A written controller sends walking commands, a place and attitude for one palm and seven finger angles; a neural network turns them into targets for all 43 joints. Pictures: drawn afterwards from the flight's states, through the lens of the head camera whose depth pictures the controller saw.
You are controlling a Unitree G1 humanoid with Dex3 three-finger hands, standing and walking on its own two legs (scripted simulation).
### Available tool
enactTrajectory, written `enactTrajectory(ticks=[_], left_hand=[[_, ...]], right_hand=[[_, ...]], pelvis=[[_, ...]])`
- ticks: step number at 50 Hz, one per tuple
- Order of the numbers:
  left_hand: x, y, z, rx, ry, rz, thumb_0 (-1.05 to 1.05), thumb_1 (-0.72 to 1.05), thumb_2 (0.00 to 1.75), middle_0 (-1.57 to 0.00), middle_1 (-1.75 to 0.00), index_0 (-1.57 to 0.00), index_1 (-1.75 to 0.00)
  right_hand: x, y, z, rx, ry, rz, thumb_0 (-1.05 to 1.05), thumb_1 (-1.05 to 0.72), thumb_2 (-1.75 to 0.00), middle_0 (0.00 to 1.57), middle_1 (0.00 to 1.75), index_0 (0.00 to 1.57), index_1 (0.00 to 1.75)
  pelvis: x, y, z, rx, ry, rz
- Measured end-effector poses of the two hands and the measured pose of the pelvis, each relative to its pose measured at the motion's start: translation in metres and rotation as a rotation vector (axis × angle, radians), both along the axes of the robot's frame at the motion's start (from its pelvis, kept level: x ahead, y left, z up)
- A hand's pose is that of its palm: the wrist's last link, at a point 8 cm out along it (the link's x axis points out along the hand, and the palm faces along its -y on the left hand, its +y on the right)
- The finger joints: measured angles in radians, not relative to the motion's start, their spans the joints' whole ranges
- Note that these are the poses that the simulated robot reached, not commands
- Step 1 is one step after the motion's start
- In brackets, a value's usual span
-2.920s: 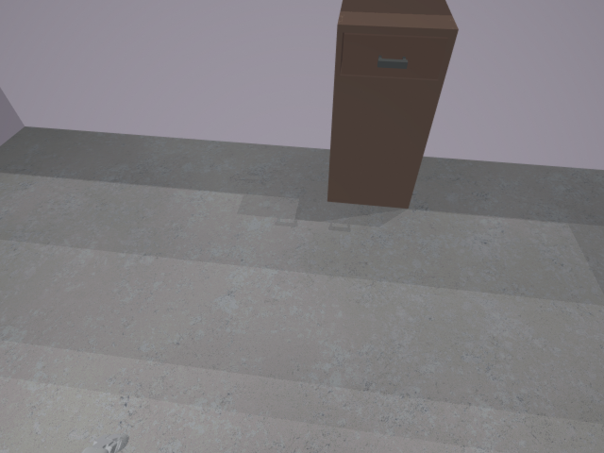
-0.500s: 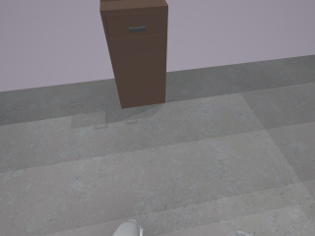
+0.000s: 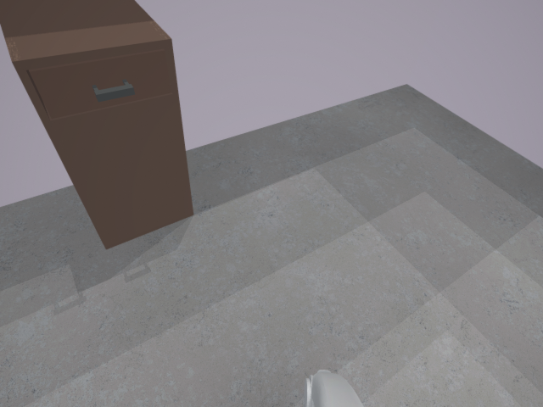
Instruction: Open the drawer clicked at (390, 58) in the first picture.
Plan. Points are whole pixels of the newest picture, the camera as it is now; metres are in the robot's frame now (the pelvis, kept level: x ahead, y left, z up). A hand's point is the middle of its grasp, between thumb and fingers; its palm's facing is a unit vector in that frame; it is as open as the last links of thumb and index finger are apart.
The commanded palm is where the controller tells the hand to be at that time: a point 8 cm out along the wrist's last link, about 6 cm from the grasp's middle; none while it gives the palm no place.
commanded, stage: walk to a spot facing it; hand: left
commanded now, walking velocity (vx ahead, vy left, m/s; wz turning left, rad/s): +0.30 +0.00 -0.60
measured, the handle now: (112, 89) +0.90 +0.49 -0.05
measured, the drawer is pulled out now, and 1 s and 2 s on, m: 0.00 0.00 0.00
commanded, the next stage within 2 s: none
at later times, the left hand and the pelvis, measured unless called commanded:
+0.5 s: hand (170, 323) +0.29 +0.19 -0.17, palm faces -0.26 -0.93 -0.26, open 7.3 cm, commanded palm none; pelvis +0.22 +0.00 +0.00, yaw -17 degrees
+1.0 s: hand (227, 206) +0.59 +0.12 -0.16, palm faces -0.53 -0.81 -0.26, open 7.4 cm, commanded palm none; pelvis +0.38 +0.01 -0.01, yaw -36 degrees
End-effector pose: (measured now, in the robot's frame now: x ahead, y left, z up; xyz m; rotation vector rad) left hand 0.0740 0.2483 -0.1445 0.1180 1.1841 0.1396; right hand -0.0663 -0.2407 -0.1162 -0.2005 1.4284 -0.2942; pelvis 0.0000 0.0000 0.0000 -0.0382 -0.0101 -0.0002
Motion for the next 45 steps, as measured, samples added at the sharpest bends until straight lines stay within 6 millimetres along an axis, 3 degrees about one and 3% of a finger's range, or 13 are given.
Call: enactTrajectory(ticks=[4, 8, 11, 14, 16, 19, 21, 26, 31, 34, 36, 38, 45], left_hand=[[0.051, -0.014, -0.007, -0.031, 0.020, -0.078, 0.01, 0.92, 0.90, -0.20, -0.30, -0.19, -0.30], [0.105, -0.037, -0.014, -0.063, 0.024, -0.157, 0.01, 0.92, 0.90, -0.20, -0.30, -0.19, -0.30], [0.143, -0.054, -0.018, -0.072, 0.013, -0.207, 0.01, 0.91, 0.90, -0.20, -0.30, -0.19, -0.30], [0.172, -0.061, -0.024, -0.062, -0.025, -0.213, 0.01, 0.91, 0.90, -0.20, -0.30, -0.20, -0.30], [0.183, -0.054, -0.022, -0.032, -0.030, -0.175, 0.00, 0.92, 0.90, -0.21, -0.30, -0.20, -0.30], [0.195, -0.036, -0.011, 0.036, 0.024, -0.207, -0.01, 0.94, 0.90, -0.21, -0.30, -0.20, -0.30], [0.202, -0.026, -0.003, 0.075, 0.076, -0.244, -0.01, 0.94, 0.90, -0.21, -0.30, -0.20, -0.30], [0.234, -0.004, 0.013, 0.116, 0.146, -0.284, 0.00, 0.92, 0.90, -0.20, -0.30, -0.20, -0.30], [0.279, 0.017, 0.008, 0.121, 0.171, -0.277, 0.01, 0.91, 0.90, -0.20, -0.30, -0.20, -0.30], [0.313, 0.030, -0.008, 0.120, 0.196, -0.281, 0.01, 0.91, 0.90, -0.20, -0.30, -0.20, -0.30], [0.339, 0.033, -0.014, 0.122, 0.203, -0.315, 0.01, 0.91, 0.90, -0.20, -0.30, -0.20, -0.30], [0.370, 0.029, -0.014, 0.123, 0.192, -0.366, 0.01, 0.91, 0.90, -0.20, -0.30, -0.20, -0.30], [0.482, -0.024, 0.007, 0.079, 0.022, -0.510, 0.01, 0.92, 0.90, -0.20, -0.30, -0.19, -0.30]], right_hand=[[-0.018, 0.031, -0.004, 0.048, 0.104, -0.090, 0.01, -0.92, -0.90, 0.20, 0.30, 0.20, 0.30], [-0.019, 0.060, -0.006, 0.105, 0.188, -0.175, 0.01, -0.91, -0.90, 0.20, 0.30, 0.20, 0.30], [-0.004, 0.072, -0.009, 0.142, 0.219, -0.240, 0.01, -0.91, -0.90, 0.20, 0.30, 0.20, 0.30], [0.027, 0.069, -0.022, 0.173, 0.209, -0.268, 0.01, -0.90, -0.90, 0.20, 0.30, 0.20, 0.30], [0.063, 0.058, -0.034, 0.170, 0.168, -0.257, 0.01, -0.90, -0.90, 0.21, 0.30, 0.20, 0.30], [0.142, 0.036, -0.039, 0.137, 0.003, -0.242, 0.02, -0.90, -0.90, 0.20, 0.30, 0.20, 0.30], [0.198, 0.021, -0.035, 0.108, -0.130, -0.234, 0.02, -0.91, -0.90, 0.20, 0.30, 0.20, 0.30], [0.311, -0.012, -0.016, 0.035, -0.346, -0.195, 0.02, -0.95, -0.90, 0.20, 0.30, 0.20, 0.30], [0.405, -0.015, -0.010, 0.002, -0.432, -0.127, 0.02, -0.93, -0.90, 0.20, 0.30, 0.20, 0.30], [0.447, -0.007, -0.011, -0.029, -0.463, -0.115, 0.01, -0.92, -0.90, 0.20, 0.30, 0.20, 0.30], [0.457, 0.000, -0.007, -0.032, -0.476, -0.130, 0.01, -0.92, -0.90, 0.20, 0.30, 0.20, 0.30], [0.455, 0.007, -0.003, -0.032, -0.475, -0.172, 0.01, -0.91, -0.90, 0.20, 0.30, 0.20, 0.30], [0.397, 0.022, -0.011, -0.011, -0.326, -0.381, 0.00, -0.92, -0.90, 0.21, 0.30, 0.21, 0.30]], pelvis=[[0.031, 0.005, -0.004, -0.003, 0.003, -0.041], [0.065, 0.004, -0.010, -0.010, 0.006, -0.088], [0.095, -0.003, -0.013, -0.001, 0.002, -0.137], [0.128, -0.012, -0.024, 0.043, 0.004, -0.159], [0.144, -0.012, -0.026, 0.025, -0.006, -0.183], [0.169, -0.010, -0.018, 0.013, -0.010, -0.225], [0.186, -0.008, -0.012, 0.025, -0.003, -0.256], [0.233, 0.004, -0.004, 0.052, 0.021, -0.312], [0.285, 0.021, -0.009, 0.052, 0.033, -0.363], [0.318, 0.029, -0.021, 0.050, 0.027, -0.410], [0.331, 0.031, -0.021, 0.052, 0.009, -0.453], [0.342, 0.031, -0.018, 0.042, -0.008, -0.489], [0.369, 0.025, -0.006, 0.025, -0.022, -0.562]])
